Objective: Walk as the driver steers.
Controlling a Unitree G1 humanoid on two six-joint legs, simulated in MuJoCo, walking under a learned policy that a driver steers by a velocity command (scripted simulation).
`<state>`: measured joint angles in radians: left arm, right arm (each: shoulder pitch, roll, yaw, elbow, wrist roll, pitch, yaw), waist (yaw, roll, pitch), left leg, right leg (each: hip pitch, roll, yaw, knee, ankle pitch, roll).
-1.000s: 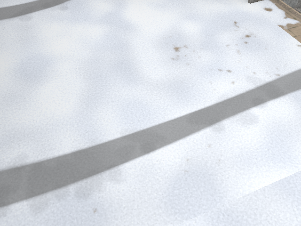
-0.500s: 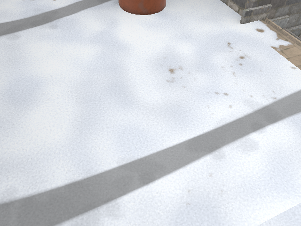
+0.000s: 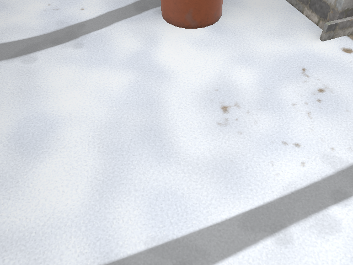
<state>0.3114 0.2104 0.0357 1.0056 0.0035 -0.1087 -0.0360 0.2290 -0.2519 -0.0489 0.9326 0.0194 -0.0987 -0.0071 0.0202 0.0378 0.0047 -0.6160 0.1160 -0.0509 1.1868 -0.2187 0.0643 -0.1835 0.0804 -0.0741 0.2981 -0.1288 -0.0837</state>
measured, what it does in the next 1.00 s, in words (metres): walks ahead, turning right: left foot, then right foot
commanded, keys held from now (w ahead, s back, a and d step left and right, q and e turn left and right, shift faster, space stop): w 0.42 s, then w+e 0.58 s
